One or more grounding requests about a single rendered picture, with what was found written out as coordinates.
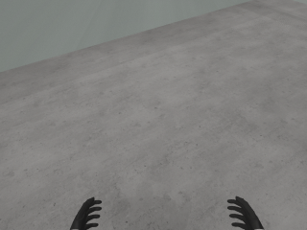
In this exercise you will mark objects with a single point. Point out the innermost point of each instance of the right robot hand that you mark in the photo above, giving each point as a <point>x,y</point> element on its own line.
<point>251,221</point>

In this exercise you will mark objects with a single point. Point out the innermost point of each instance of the left robot hand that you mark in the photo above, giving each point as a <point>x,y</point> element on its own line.
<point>81,219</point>

